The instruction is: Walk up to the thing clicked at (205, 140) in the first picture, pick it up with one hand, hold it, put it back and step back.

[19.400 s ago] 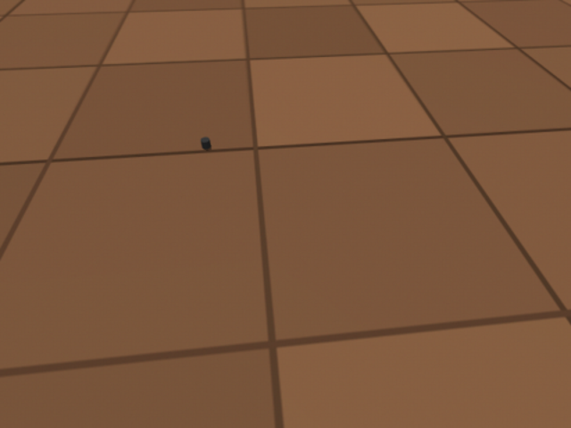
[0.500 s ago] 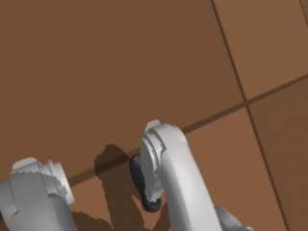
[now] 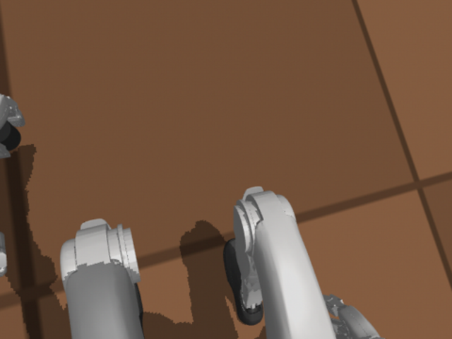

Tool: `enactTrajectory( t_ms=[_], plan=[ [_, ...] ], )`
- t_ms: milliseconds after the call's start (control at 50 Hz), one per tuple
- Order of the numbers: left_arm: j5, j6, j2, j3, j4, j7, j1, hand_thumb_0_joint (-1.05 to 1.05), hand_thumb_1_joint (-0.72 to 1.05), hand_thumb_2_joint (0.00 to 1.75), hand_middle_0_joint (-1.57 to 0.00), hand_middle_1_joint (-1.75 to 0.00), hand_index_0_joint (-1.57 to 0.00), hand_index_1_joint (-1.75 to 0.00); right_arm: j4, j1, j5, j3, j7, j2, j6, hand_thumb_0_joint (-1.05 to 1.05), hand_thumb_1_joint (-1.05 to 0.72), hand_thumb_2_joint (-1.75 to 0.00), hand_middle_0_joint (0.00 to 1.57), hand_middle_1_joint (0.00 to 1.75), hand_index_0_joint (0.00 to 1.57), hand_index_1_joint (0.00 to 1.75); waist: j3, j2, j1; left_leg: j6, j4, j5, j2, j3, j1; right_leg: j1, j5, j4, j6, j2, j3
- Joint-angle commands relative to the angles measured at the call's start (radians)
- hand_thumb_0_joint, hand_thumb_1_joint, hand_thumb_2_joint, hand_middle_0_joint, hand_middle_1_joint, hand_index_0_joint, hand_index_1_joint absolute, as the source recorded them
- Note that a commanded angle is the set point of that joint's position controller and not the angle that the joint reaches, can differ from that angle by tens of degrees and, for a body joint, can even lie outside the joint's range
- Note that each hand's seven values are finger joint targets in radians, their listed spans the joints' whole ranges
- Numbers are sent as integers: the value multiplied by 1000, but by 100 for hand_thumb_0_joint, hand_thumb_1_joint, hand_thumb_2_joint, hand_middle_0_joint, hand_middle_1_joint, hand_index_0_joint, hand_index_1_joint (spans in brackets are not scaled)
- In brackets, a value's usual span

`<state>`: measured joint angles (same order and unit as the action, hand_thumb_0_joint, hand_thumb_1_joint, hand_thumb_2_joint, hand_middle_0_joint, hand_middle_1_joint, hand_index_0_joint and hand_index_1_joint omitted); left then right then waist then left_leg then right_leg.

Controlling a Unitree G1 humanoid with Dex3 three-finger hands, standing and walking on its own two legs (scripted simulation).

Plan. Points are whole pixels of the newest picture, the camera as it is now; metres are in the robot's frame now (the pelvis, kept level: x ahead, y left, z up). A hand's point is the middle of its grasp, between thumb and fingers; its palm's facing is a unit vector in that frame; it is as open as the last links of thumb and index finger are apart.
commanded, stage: settle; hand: left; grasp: from above
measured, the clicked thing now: out of the picture +0.48 +0.33 -0.19
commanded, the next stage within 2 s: lift in 0.18 s
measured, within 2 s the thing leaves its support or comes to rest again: neither
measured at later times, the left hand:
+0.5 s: hand out of the picture +0.46 +0.33 -0.11, palm faces -0.46 -0.09 -0.88, open 7.1 cm
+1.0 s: hand out of the picture +0.40 +0.33 +0.02, palm faces -0.44 -0.11 -0.89, open 7.2 cm
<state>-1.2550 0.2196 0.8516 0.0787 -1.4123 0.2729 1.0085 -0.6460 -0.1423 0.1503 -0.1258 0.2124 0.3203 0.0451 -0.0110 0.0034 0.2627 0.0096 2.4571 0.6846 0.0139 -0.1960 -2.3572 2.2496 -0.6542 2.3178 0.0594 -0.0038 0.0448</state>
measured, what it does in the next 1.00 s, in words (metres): rises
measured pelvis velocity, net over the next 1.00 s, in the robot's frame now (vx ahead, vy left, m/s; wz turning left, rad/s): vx -0.01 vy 0.00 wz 0.09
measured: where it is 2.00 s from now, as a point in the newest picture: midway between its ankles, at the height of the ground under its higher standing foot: (191, 316)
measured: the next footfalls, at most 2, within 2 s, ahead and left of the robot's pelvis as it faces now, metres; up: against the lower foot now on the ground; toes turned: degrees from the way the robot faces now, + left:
none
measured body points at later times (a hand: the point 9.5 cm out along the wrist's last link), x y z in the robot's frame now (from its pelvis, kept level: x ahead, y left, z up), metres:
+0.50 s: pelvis -0.01 +0.00 +0.02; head +0.22 +0.08 +0.40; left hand +0.48 +0.33 -0.06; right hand +0.05 -0.28 -0.07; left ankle +0.07 +0.13 -0.29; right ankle +0.11 -0.15 -0.29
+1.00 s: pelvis -0.01 +0.00 +0.12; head +0.18 +0.06 +0.52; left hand +0.42 +0.33 +0.07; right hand +0.13 -0.26 +0.00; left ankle +0.07 +0.13 -0.29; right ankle +0.11 -0.15 -0.29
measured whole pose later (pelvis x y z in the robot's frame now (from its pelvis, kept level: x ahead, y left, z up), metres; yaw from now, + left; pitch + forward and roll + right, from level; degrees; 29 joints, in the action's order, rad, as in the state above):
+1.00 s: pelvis -0.01 +0.00 +0.12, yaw +5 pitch +34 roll -7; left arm -1.04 0.13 0.66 0.01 -0.84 0.02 0.65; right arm -0.62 -0.16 0.02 0.01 0.07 0.28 -0.07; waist -0.16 -0.05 0.12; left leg 0.00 2.06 0.65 -0.01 -0.11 -2.01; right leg 1.94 -0.62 1.98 0.07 0.03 0.01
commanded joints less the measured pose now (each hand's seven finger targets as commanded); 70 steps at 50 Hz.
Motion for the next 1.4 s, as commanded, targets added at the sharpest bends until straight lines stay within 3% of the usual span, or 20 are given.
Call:
enactTrajectory(
  t_ms=[0,240,260,280,300,500,540,580,680,760,840,880,980,1080,1140,1180,1280,1340,1360,1380],
  plan=[
    [15,10,254,33,158,22,339,0,92,37,-119,-49,-125,-43,1,-210,-7,93,-36,264,-16,0,-90,-90,20,30,20,30,-648,-330,38,-25,-288,-145,1,116,500,-313,168,-218,-93,-30,130],
    [16,7,253,28,180,3,349,0,93,43,-120,-51,-125,-47,0,-229,-22,101,-83,248,-42,0,-90,-90,20,30,20,30,-704,-356,16,-23,-331,-159,1,130,553,-326,178,-234,-98,-23,120],
    [20,5,248,29,194,1,342,0,90,37,-122,-51,-127,-46,-3,-230,-25,104,-85,244,-43,0,-94,-91,20,30,20,30,-713,-345,7,-25,-338,-156,1,130,561,-328,177,-239,-95,-23,119],
    [19,2,255,34,191,0,347,0,83,38,-114,-43,-119,-38,-2,-234,-26,106,-88,253,-44,0,-89,-89,20,30,20,30,-701,-353,12,-23,-342,-149,4,127,555,-313,170,-240,-97,-18,120],
    [27,-1,243,34,190,-3,333,0,85,31,-116,-48,-122,-43,2,-234,-28,108,-89,249,-45,0,-94,-91,20,30,20,30,-696,-357,7,-21,-352,-147,3,124,560,-309,167,-239,-100,-17,121],
    [84,-40,236,53,354,-81,269,0,85,36,-112,-53,-118,-47,3,-247,-64,153,-99,229,-66,0,-92,-90,20,30,20,30,-805,-375,-50,-23,-422,-183,8,141,650,-368,192,-281,-100,-7,94],
    [90,-40,209,45,373,-100,232,0,81,38,-110,-52,-116,-46,6,-253,-69,163,-99,225,-72,0,-92,-90,20,30,20,30,-786,-347,-51,-25,-429,-190,8,144,654,-378,191,-301,-102,-5,89],
    [103,-38,227,67,429,-114,225,0,82,36,-110,-53,-117,-47,11,-254,-75,176,-103,231,-78,0,-92,-90,20,30,20,30,-791,-327,-64,-27,-446,-178,13,140,662,-380,174,-321,-104,-1,83],
    [153,-40,154,39,542,-146,163,0,81,39,-109,-56,-115,-49,30,-243,-94,194,-111,203,-85,0,-92,-90,20,30,20,30,-825,-312,-79,-33,-522,-135,5,130,713,-434,156,-373,-95,-2,73],
    [178,-52,136,26,608,-175,88,0,82,41,-108,-60,-114,-53,50,-228,-111,204,-123,195,-93,0,-92,-91,20,30,20,30,-809,-277,-98,-38,-585,-111,0,122,750,-486,147,-430,-91,-5,64],
    [214,-69,86,8,686,-198,20,0,80,42,-106,-62,-113,-55,63,-214,-123,208,-139,181,-97,0,-91,-90,20,30,20,30,-816,-245,-107,-39,-637,-143,-4,122,812,-551,175,-486,-87,-5,56],
    [224,-79,112,26,752,-200,9,0,78,42,-103,-63,-111,-56,72,-203,-130,213,-150,180,-101,0,-91,-90,20,30,20,30,-846,-254,-121,-38,-674,-152,-5,120,861,-596,183,-517,-87,-2,52],
    [245,-107,66,10,840,-209,-76,0,78,38,-103,-60,-111,-52,84,-154,-144,218,-177,164,-104,0,-91,-90,20,30,20,30,-784,-271,-141,-28,-813,-98,-19,88,967,-649,156,-586,-83,-4,51],
    [269,-154,9,-15,905,-220,-206,0,76,36,-101,-58,-109,-51,87,-122,-155,213,-194,139,-105,0,-91,-90,20,30,20,30,-789,-229,-160,-27,-894,-198,-24,114,1092,-795,212,-704,-80,-6,37],
    [285,-170,-4,-20,961,-226,-223,0,77,36,-102,-58,-109,-50,87,-99,-160,213,-210,131,-103,0,-91,-90,20,30,20,30,-749,-218,-165,-24,-988,-140,-33,109,1157,-863,178,-785,-76,-7,30],
    [288,-179,-32,-38,960,-227,-262,0,75,34,-101,-57,-108,-49,81,-89,-165,206,-220,116,-96,0,-91,-90,20,30,20,30,-693,-193,-162,-24,-1034,-99,-32,117,1177,-919,147,-845,-75,-11,23],
    [305,-188,-59,-54,987,-221,-337,0,74,35,-102,-54,-109,-48,75,-71,-175,198,-245,91,-73,0,-91,-90,20,30,20,30,-639,-107,-171,-32,-1114,-133,-20,165,1245,-1100,143,-1018,-73,-10,-14],
    [301,-185,-97,-72,955,-210,-349,0,76,37,-102,-57,-109,-50,63,-71,-177,195,-260,82,-55,0,-91,-90,20,30,20,30,-565,-96,-166,-29,-1184,-143,-25,157,1298,-1157,156,-1079,-73,-11,-22],
    [301,-188,-88,-59,922,-202,-378,0,76,36,-102,-55,-109,-48,59,-64,-178,193,-262,81,-50,0,-91,-90,20,30,20,30,-546,-82,-179,-28,-1215,-130,-25,148,1315,-1183,141,-1101,-72,-11,-23],
    [296,-189,-113,-76,907,-200,-389,0,77,35,-102,-57,-109,-50,57,-70,-181,193,-264,81,-46,0,-91,-90,20,30,20,30,-531,-84,-180,-25,-1243,-141,-29,146,1342,-1201,155,-1116,-74,-12,-24]
  ],
)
